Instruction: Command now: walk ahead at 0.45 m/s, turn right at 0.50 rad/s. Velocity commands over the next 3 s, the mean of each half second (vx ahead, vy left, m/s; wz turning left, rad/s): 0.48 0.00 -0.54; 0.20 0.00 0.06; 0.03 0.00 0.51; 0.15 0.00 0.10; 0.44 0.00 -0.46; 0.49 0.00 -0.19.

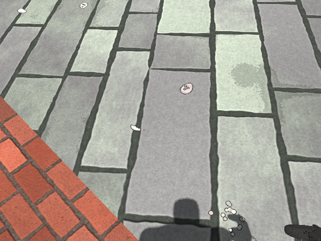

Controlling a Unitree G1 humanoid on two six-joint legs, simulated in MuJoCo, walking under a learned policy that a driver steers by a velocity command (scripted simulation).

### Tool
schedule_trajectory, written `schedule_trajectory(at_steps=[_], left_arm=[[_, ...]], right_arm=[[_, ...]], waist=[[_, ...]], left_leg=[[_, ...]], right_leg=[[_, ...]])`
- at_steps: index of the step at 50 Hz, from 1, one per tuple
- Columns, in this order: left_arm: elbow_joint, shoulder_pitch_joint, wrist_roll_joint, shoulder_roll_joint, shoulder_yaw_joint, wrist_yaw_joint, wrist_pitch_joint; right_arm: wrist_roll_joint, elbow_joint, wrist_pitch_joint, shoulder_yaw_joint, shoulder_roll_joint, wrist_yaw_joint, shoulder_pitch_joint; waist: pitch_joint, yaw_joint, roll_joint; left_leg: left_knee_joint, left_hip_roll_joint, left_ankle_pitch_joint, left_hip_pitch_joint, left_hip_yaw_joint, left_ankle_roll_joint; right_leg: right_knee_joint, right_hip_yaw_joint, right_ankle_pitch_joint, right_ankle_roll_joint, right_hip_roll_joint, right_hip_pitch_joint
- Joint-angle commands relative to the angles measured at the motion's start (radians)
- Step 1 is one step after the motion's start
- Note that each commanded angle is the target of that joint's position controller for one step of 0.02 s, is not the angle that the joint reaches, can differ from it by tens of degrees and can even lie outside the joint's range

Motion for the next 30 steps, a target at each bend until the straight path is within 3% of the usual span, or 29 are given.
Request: schedule_trajectory(at_steps=[1, 3, 5, 7, 8, 9, 10, 11, 12, 13, 14, 16, 19, 21, 24, 27, 29, 30], left_arm=[[-0.068, 0.007, 0.002, 0.203, 0.051, 0.03, -0.004], [-0.072, -0.001, -0.013, 0.211, 0.058, 0.032, -0.013], [-0.079, -0.016, -0.015, 0.212, 0.069, 0.032, -0.014], [-0.104, -0.046, 0.0, 0.193, 0.07, 0.024, -0.003], [-0.136, -0.055, 0.021, 0.143, 0.053, 0.018, 0.001], [-0.155, 0.11, 0.004, 0.004, 0.017, 0.014, -0.006], [-0.145, 0.114, -0.022, 0.101, 0.028, 0.012, -0.008], [-0.159, 0.005, -0.028, 0.177, 0.05, 0.01, -0.006], [-0.175, -0.061, -0.019, 0.186, 0.054, 0.011, -0.003], [-0.185, -0.1, -0.003, 0.175, 0.056, 0.009, -0.002], [-0.192, -0.088, -0.005, 0.159, 0.06, 0.005, 0.004], [-0.202, -0.086, -0.011, 0.117, 0.053, 0.0, 0.022], [-0.247, -0.152, 0.004, 0.102, 0.043, -0.004, 0.033], [-0.26, -0.188, 0.005, 0.107, 0.042, -0.014, 0.028], [-0.279, -0.267, 0.005, 0.096, 0.033, -0.03, 0.018], [-0.314, -0.353, 0.009, 0.102, 0.03, -0.039, 0.014], [-0.33, -0.352, 0.019, 0.12, 0.039, -0.042, 0.011], [-0.318, -0.291, 0.026, 0.139, 0.051, -0.041, 0.01]], right_arm=[[0.009, -0.117, -0.014, 0.005, -0.028, 0.009, -0.186], [0.023, -0.121, -0.006, -0.013, -0.081, 0.001, -0.163], [0.022, -0.113, -0.003, -0.028, -0.119, -0.011, -0.112], [0.013, -0.067, -0.003, -0.054, -0.163, -0.026, 0.081], [-0.003, -0.05, 0.0, -0.062, -0.203, -0.034, 0.235], [-0.021, -0.027, 0.006, -0.07, -0.265, -0.026, 0.3], [-0.011, -0.026, 0.005, -0.053, -0.177, -0.019, 0.283], [0.0, -0.035, 0.006, -0.038, -0.119, -0.022, 0.208], [0.001, -0.03, 0.011, -0.033, -0.103, -0.022, 0.15], [-0.008, -0.015, 0.012, -0.027, -0.085, -0.019, 0.121], [-0.021, -0.004, 0.009, -0.024, -0.078, -0.019, 0.101], [-0.011, 0.015, 0.0, -0.027, -0.076, -0.016, 0.079], [-0.004, 0.041, -0.009, -0.047, -0.133, -0.016, 0.086], [-0.005, 0.051, -0.006, -0.054, -0.155, -0.018, 0.089], [0.005, 0.071, 0.003, -0.057, -0.175, -0.015, 0.115], [0.017, 0.106, 0.02, -0.06, -0.195, -0.008, 0.166], [0.028, 0.126, 0.039, -0.062, -0.214, -0.009, 0.177], [0.033, 0.13, 0.047, -0.061, -0.22, -0.011, 0.161]], waist=[[0.067, 0.009, -0.109], [0.068, -0.021, -0.137], [0.039, -0.059, -0.136], [-0.098, -0.158, -0.124], [-0.247, -0.215, -0.064], [-0.404, -0.13, 0.274], [-0.359, -0.13, 0.29], [-0.179, -0.141, 0.17], [-0.086, -0.121, 0.083], [-0.029, -0.103, 0.05], [-0.019, -0.07, 0.092], [0.002, -0.05, 0.108], [0.03, -0.054, 0.069], [0.022, -0.06, 0.042], [0.032, -0.09, 0.019], [0.066, -0.117, 0.019], [0.048, -0.099, 0.038], [0.001, -0.052, 0.042]], left_leg=[[-0.245, -0.077, 0.218, 0.141, 0.05, -0.024], [-0.308, -0.062, 0.274, 0.215, -0.016, -0.015], [-0.324, -0.058, 0.22, 0.278, -0.034, 0.011], [-0.335, -0.047, 0.156, 0.513, -0.019, 0.061], [-0.302, 0.095, 0.039, 0.768, -0.155, 0.124], [-0.394, 0.364, -0.157, 1.078, -0.616, 0.283], [-0.518, 0.399, -0.404, 1.006, -0.821, 0.297], [-0.551, 0.353, -0.43, 0.844, -0.663, 0.255], [-0.558, 0.312, -0.3, 0.699, -0.505, 0.226], [-0.582, 0.27, -0.178, 0.577, -0.392, 0.214], [-0.605, 0.249, -0.115, 0.501, -0.319, 0.212], [-0.659, 0.235, -0.064, 0.417, -0.213, 0.222], [-0.713, 0.272, -0.009, 0.398, -0.131, 0.26], [-0.714, 0.261, 0.039, 0.425, -0.054, 0.251], [-0.705, 0.231, 0.087, 0.432, 0.054, 0.221], [-0.662, 0.243, 0.151, 0.49, 0.084, 0.201], [-0.558, 0.255, 0.335, 0.551, 0.095, 0.174], [-0.451, 0.234, 0.476, 0.556, 0.122, 0.145]], right_leg=[[-0.132, 0.141, 0.376, -0.128, -0.168, -0.19], [-0.125, 0.189, 0.353, -0.1, -0.201, -0.175], [-0.044, 0.201, 0.47, -0.072, -0.214, -0.114], [0.218, 0.167, 0.674, -0.023, -0.145, -0.106], [0.469, 0.146, 0.507, -0.005, -0.091, -0.226], [0.817, 0.061, -0.19, 0.043, 0.061, -0.546], [0.98, 0.054, -0.267, 0.044, -0.009, -0.679], [1.009, 0.028, -0.171, 0.043, -0.06, -0.726], [0.984, -0.012, -0.093, 0.045, -0.104, -0.699], [0.943, -0.024, -0.054, 0.044, -0.134, -0.662], [0.917, -0.023, -0.031, 0.044, -0.165, -0.613], [0.864, -0.047, -0.031, 0.05, -0.188, -0.579], [0.74, -0.052, 0.056, 0.069, -0.218, -0.622], [0.645, -0.059, 0.164, 0.07, -0.216, -0.623], [0.467, -0.101, 0.275, 0.061, -0.189, -0.552], [0.35, -0.133, 0.263, 0.044, -0.156, -0.527], [0.283, -0.16, 0.205, 0.022, -0.118, -0.478], [0.221, -0.189, 0.236, 0.004, -0.081, -0.369]])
